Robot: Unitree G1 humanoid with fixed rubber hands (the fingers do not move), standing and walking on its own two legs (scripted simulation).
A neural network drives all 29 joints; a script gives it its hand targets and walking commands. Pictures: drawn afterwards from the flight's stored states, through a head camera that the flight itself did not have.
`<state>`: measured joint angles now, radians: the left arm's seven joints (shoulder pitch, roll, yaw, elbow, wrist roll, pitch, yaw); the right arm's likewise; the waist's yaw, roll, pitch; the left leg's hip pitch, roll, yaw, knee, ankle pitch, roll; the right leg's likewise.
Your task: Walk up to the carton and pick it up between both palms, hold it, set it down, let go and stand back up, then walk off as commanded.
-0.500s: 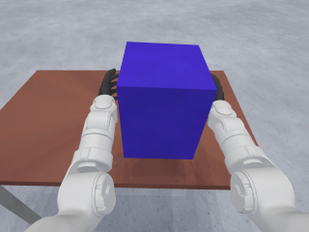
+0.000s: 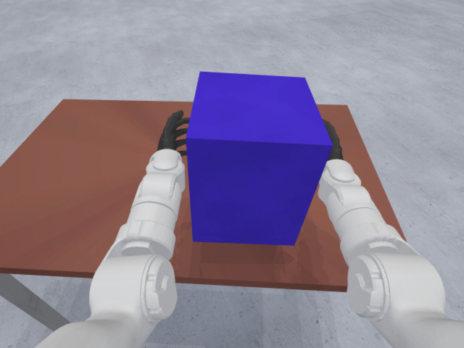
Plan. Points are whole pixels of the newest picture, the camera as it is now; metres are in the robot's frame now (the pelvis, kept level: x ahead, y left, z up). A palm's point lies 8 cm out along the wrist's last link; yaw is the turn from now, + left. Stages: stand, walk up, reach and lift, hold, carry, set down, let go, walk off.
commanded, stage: set down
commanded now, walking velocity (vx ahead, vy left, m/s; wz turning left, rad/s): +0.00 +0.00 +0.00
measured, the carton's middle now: (248, 160) +0.43 +0.00 +0.11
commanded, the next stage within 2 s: none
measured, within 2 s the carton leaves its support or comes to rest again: neither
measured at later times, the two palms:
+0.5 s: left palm (172, 159) +0.42 +0.14 +0.12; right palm (326, 168) +0.42 -0.14 +0.10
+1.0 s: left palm (174, 171) +0.41 +0.14 +0.10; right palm (326, 177) +0.41 -0.15 +0.09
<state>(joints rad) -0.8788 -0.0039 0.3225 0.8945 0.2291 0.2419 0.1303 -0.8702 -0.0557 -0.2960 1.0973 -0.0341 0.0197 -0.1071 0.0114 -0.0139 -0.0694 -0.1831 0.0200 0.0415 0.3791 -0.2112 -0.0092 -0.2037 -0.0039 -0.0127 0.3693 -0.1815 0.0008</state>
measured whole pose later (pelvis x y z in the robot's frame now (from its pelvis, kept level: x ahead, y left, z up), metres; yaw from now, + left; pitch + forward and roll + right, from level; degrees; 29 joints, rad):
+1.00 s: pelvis +0.01 +0.00 +0.00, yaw +0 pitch +2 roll +0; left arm -0.82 -0.07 0.37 0.93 0.33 0.15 0.13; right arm -0.76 0.00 -0.50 1.01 -0.28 -0.05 -0.02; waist 0.03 -0.01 -0.04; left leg -0.18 0.02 0.04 0.38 -0.23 -0.01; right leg -0.20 0.00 -0.01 0.37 -0.20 0.00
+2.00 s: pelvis +0.01 +0.00 +0.00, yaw +0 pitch +2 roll +0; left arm -0.74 -0.09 0.41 0.90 0.37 0.05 0.10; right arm -0.70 0.06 -0.57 0.95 -0.38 -0.14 0.01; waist 0.03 -0.01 0.00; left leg -0.18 0.02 0.04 0.38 -0.23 -0.01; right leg -0.20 0.00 -0.01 0.37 -0.20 0.00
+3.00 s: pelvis +0.02 +0.01 -0.01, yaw +0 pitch +16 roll -1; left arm -0.78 -0.03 0.27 0.98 0.08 -0.11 0.21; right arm -0.83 -0.14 -0.21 1.23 0.04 -0.26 -0.06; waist 0.06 0.00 -0.09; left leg -0.51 0.03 0.04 0.49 -0.22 -0.02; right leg -0.47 0.00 -0.01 0.37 -0.16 -0.01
